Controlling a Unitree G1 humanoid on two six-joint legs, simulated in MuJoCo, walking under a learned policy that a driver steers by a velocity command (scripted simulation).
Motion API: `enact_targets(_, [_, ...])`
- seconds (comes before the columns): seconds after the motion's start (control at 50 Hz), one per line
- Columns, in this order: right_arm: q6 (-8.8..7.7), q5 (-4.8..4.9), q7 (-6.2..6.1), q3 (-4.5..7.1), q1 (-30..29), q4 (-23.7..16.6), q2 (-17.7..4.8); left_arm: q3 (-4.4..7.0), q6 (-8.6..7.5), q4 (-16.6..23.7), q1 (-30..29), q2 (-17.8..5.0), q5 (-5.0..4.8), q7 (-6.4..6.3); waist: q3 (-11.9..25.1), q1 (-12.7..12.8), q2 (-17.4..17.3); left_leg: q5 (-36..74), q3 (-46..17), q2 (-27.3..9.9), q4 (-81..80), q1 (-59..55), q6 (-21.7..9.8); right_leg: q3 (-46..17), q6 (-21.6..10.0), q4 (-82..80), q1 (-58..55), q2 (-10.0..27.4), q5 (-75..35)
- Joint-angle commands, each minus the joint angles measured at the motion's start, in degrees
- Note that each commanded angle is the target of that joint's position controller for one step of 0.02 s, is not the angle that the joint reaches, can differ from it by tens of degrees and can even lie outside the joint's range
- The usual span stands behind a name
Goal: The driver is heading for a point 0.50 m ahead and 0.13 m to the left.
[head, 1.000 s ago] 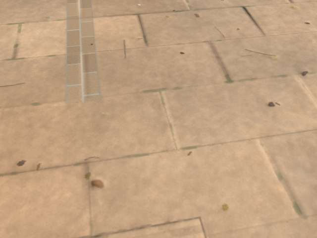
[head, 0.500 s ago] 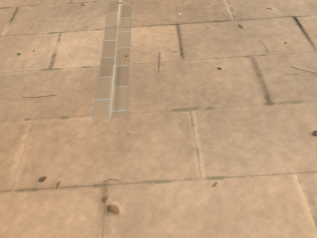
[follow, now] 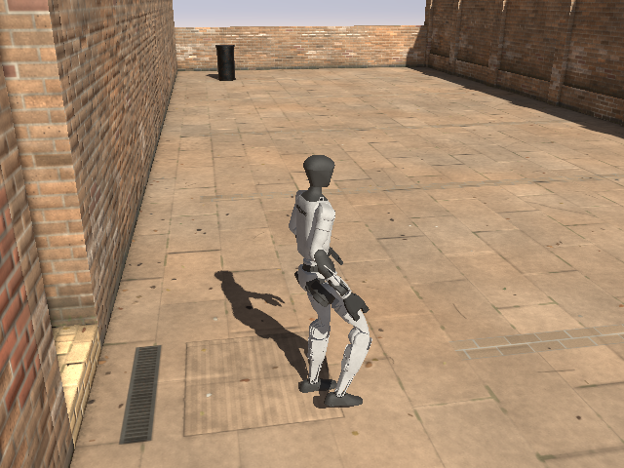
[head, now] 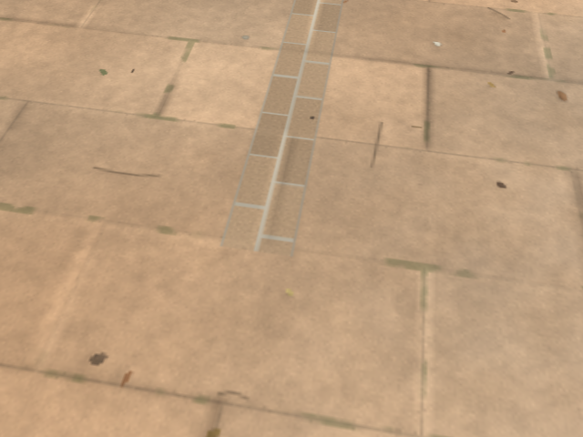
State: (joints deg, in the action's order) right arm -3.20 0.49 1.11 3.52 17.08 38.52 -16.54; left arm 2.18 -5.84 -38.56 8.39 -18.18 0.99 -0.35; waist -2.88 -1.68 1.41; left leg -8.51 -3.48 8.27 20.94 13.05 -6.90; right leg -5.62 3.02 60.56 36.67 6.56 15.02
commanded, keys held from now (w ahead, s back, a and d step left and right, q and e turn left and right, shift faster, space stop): w+q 0.60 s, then no key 0.40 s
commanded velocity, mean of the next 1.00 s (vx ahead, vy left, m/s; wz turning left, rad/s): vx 0.39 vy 0.00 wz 0.47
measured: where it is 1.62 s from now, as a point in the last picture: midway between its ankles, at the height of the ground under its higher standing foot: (265, 413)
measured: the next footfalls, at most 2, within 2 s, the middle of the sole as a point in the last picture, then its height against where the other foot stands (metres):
right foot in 0.24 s outside the picture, level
left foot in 0.74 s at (208, 421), level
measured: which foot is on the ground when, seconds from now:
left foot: down 0.00-0.26, up 0.28-0.72, down 0.74-1.00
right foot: up 0.00-0.22, down 0.24-0.76, up 0.78-1.00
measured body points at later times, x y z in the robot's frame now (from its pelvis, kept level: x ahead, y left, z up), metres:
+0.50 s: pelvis +0.27 -0.05 +0.00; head +0.29 -0.05 +0.45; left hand +0.25 +0.24 -0.11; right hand +0.50 -0.27 -0.09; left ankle +0.29 +0.11 -0.66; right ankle +0.29 -0.16 -0.74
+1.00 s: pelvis +0.44 +0.07 -0.01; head +0.47 +0.10 +0.44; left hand +0.42 +0.38 -0.13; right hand +0.69 -0.09 -0.10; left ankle +0.46 +0.17 -0.74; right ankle +0.54 -0.07 -0.69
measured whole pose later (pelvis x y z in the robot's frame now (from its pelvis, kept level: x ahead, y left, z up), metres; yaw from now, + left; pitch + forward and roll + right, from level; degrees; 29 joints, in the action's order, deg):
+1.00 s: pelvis +0.44 +0.07 -0.01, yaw +28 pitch +1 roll +0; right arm -1.8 -1.3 1.3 2.0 8.4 40.8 -14.2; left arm 2.4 -0.3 -44.8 9.4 -17.8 0.2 -2.0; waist -3.8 -0.1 2.4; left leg -6.2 1.0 3.6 24.6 19.6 -4.3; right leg -2.1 4.6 52.9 29.4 5.6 21.5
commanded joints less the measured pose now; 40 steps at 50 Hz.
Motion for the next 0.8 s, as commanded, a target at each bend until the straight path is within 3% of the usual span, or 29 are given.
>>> enact_targets(0.02, [-0.85, 0.36, -1.24, 2.49, -2.6, -3.8, -9.3, 0.64, 0.33, 3.2, 0.2, -3.0, 0.42, -0.40, 2.3, 1.5, -3.2, 12.5, -11.3, -12.6, -8.0, 4.7, -9.3, 2.5, 2.2, -10.5, -2.8, -1.2, -9.9])
enact_targets(0.08, [-0.07, 0.87, -1.70, 2.62, 0.3, -2.5, -9.9, 0.14, -0.23, 4.7, -6.7, -2.0, -0.33, 0.18, 2.9, -1.9, -4.9, 5.9, -11.2, -11.1, -6.0, 5.1, -6.5, 3.2, 2.2, -23.4, -7.7, -4.7, -19.4])
enact_targets(0.14, [0.49, 1.28, -1.83, 2.60, 2.6, -1.2, -9.8, 0.82, -0.94, 5.8, -9.5, -3.8, -1.28, 0.98, 3.5, -2.8, -6.5, 1.8, -16.3, -13.0, -2.1, 0.3, -5.7, 1.3, 1.3, -29.3, -9.0, -6.0, -18.3])
enact_targets(0.18, [0.81, 1.17, -1.97, 2.48, 2.6, -1.0, -9.4, 1.70, -1.40, 5.9, -8.6, -5.4, -1.55, 1.39, 3.9, -1.7, -8.1, 0.8, -20.5, -14.7, 1.6, -3.5, -4.8, 0.3, -0.2, -31.6, -10.6, -6.4, -13.3])
enact_targets(0.22, [1.07, 0.92, -1.93, 2.19, 1.2, -1.3, -8.2, 2.84, -1.87, 4.5, -2.2, -6.7, -1.67, 1.21, 5.4, 2.2, -9.4, 2.6, -21.5, -13.7, 6.8, -3.2, -2.8, 1.5, -3.0, -35.0, -19.1, -6.5, -10.7])
enact_targets(0.24, [0.81, 0.56, -1.68, 1.14, 1.4, -1.8, -5.3, 3.73, -2.22, 3.9, 4.0, -8.7, -0.82, 0.78, 10.6, 5.2, -7.4, 2.2, -18.5, -10.8, 16.8, 0.1, -0.8, -1.8, -6.0, -34.8, -30.5, -1.9, -9.8])
enact_targets(0.26, [0.41, 0.76, -1.55, -0.13, 6.1, -3.1, -1.3, 4.83, -2.14, 3.4, 11.3, -13.3, 0.66, 0.28, 19.6, 5.6, 4.1, -11.1, -10.5, -3.9, 35.7, 15.4, 3.4, -19.4, -13.1, -35.5, -51.2, 11.5, -4.5])
enact_targets(0.28, [0.04, 1.70, -1.68, -0.30, 8.9, -4.1, -3.3, 5.18, -1.27, 1.3, 15.0, -12.9, -0.32, 0.93, 22.5, 4.9, 17.6, -26.3, -6.8, -3.5, 48.8, 28.9, 5.2, -40.8, -18.2, -41.6, -57.2, 19.0, 11.1])
enact_targets(0.3, [0.34, 2.07, -1.79, 1.08, 5.9, -3.1, -8.7, 3.90, -0.90, 2.4, 12.3, -7.8, -0.96, 0.86, 14.8, 6.1, 9.4, -21.7, -7.7, -7.1, 54.3, 33.3, 5.9, -36.7, -16.2, -43.7, -51.3, 17.2, 19.0])
enact_targets(0.32, [0.76, 1.45, -1.79, 1.48, 0.8, -4.0, -9.8, 3.26, -0.31, 2.7, 10.0, -5.8, -0.91, 0.56, 8.8, 6.4, 5.1, -17.0, -5.4, -8.9, 55.3, 33.6, 6.3, -27.6, -14.1, -43.9, -44.5, 14.7, 14.9])
enact_targets(0.34, [0.93, 0.78, -1.69, 1.50, -1.5, -4.6, -9.0, 2.75, 0.00, 2.6, 7.5, -4.7, -0.61, 0.46, 4.9, 5.4, 2.9, -13.5, -4.6, -10.5, 53.3, 32.2, 6.5, -20.7, -13.2, -45.2, -38.0, 11.9, 7.9])
enact_targets(0.36, [1.11, 0.66, -1.46, 1.71, -2.3, -5.0, -8.1, 2.35, 0.05, 2.3, 6.1, -3.5, -0.37, 0.31, 2.7, 4.2, 3.8, -11.1, -4.5, -12.1, 51.0, 30.5, 6.6, -15.6, -12.7, -46.6, -33.9, 9.8, 2.7])
enact_targets(0.4, [1.72, 1.19, -1.02, 1.37, -1.4, -4.8, -5.7, 2.30, -0.32, 1.4, 5.1, -2.9, -0.47, 0.25, 1.6, 2.9, 5.8, -9.0, -2.9, -13.5, 48.7, 27.2, 6.8, -8.5, -12.6, -49.3, -29.4, 7.7, -3.1])
enact_targets(0.44, [2.15, 0.92, -0.96, 0.99, -2.9, -5.4, -4.2, 2.78, -0.77, 0.1, 5.6, -4.0, -0.71, 0.31, 1.0, 2.8, 4.8, -7.0, -2.4, -14.1, 45.6, 28.3, 7.5, -4.1, -13.6, -50.9, -29.0, 8.0, -8.4])
enact_targets(0.5, [2.09, 0.65, -0.65, 0.63, -5.8, -6.1, -3.5, 3.50, -0.69, -1.5, 6.3, -5.9, -0.54, 0.25, 1.0, 3.2, 3.0, -1.0, -2.2, -14.6, 38.1, 30.2, 8.3, 1.1, -14.2, -51.7, -31.7, 8.7, -14.6])
enact_targets(0.6, [1.14, 0.85, 1.20, -0.11, -14.3, -7.7, -2.0, 3.98, 0.31, -3.7, 8.0, -8.0, -1.30, -0.14, -0.9, 6.2, 2.2, 9.1, 2.4, -13.6, 22.3, 26.2, 7.0, 9.7, -11.9, -51.7, -34.3, 7.8, -17.3])
enact_targets(0.66, [0.73, 0.49, 2.07, 0.08, -17.0, -9.4, -2.2, 4.22, 1.45, -5.2, 9.3, -9.3, -2.29, -0.17, -1.6, 5.8, 2.4, 5.9, 4.7, -11.2, 15.5, 21.5, 5.1, 11.8, -10.8, -47.3, -36.5, 8.5, -32.0])
enact_targets(0.7, [0.52, -0.27, 2.24, 1.37, -12.6, -8.8, -4.6, 4.64, 2.02, -5.5, 8.8, -11.1, -3.16, -0.50, 2.5, 2.4, 4.3, 2.7, 6.6, -7.5, 12.3, 13.4, 2.9, 12.9, -9.3, -39.1, -38.5, 8.2, -47.6])
enact_targets(0.72, [0.48, -0.45, 2.05, 2.62, -5.4, -6.7, -6.7, 4.49, 2.28, -5.4, 8.0, -10.9, -3.44, -0.65, 6.4, -1.8, 3.5, 7.1, 7.2, -5.5, 8.0, 3.7, 1.2, 14.4, -7.7, -30.6, -37.0, 6.5, -49.9])
enact_targets(0.74, [0.79, -0.65, 1.11, 3.87, 0.6, -5.0, -9.7, 3.77, 2.02, -5.3, 9.0, -9.1, -2.94, -0.71, 9.9, -4.9, 1.4, 17.3, 5.2, -6.2, 5.7, -8.5, -0.4, 15.8, -5.2, -19.8, -30.1, 3.9, -43.5])
enact_targets(0.76, [1.32, -1.48, -0.36, 4.35, 4.3, -4.6, -14.9, 1.64, 1.49, -3.1, 12.2, -2.8, 0.90, -0.20, 17.5, -2.3, -13.6, 49.0, -12.0, -21.3, 13.4, -28.4, -5.9, 15.7, -1.9, 0.8, -11.8, -1.5, 5.2])
enact_targets(0.78, [1.08, -2.01, -0.16, 3.10, 2.0, -6.9, -14.8, 0.18, 1.00, -4.1, 18.3, -2.6, -0.22, 0.72, 32.0, -0.5, -16.5, 50.4, -33.8, -35.0, 9.6, -38.0, -18.0, 5.2, 0.1, 17.0, -2.3, -6.9, 28.3])
enact_targets(0.8, [1.39, -1.66, 0.38, 2.39, 2.2, -6.5, -10.7, 1.96, 1.38, -5.4, 13.3, -8.5, -2.22, 0.92, 31.0, -4.1, -6.0, 45.4, -26.4, -30.7, 6.8, -31.6, -15.2, -0.1, 0.0, 18.0, -2.9, -4.0, 23.7])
